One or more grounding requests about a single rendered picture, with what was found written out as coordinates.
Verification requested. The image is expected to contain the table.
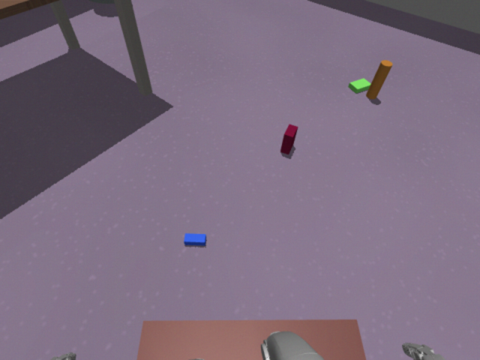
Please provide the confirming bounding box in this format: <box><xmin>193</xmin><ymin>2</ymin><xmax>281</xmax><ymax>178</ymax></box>
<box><xmin>0</xmin><ymin>0</ymin><xmax>152</xmax><ymax>96</ymax></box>

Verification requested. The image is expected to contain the right robot hand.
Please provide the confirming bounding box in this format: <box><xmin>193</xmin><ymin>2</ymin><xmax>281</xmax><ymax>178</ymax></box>
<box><xmin>402</xmin><ymin>343</ymin><xmax>445</xmax><ymax>360</ymax></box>

